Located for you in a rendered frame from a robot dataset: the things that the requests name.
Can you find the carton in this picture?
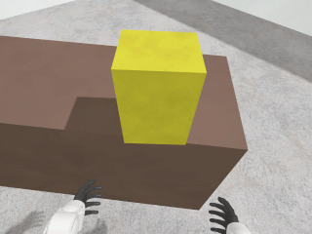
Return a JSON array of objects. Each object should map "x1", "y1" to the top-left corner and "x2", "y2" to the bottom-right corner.
[{"x1": 111, "y1": 29, "x2": 207, "y2": 145}]

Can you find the right robot forearm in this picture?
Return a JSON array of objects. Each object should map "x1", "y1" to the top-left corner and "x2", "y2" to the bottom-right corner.
[{"x1": 226, "y1": 222, "x2": 253, "y2": 234}]

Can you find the left robot hand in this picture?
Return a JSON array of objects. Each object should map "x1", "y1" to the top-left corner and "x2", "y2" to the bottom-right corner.
[{"x1": 73, "y1": 178, "x2": 103, "y2": 215}]

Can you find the left robot forearm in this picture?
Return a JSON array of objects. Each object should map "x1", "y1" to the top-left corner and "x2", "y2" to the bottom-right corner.
[{"x1": 42, "y1": 200, "x2": 86, "y2": 234}]

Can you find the right robot hand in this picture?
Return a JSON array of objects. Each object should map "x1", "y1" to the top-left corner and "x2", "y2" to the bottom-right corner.
[{"x1": 209, "y1": 196, "x2": 239, "y2": 234}]

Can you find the pedestal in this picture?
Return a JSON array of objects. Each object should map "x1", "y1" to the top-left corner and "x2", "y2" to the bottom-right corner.
[{"x1": 0, "y1": 35, "x2": 249, "y2": 211}]

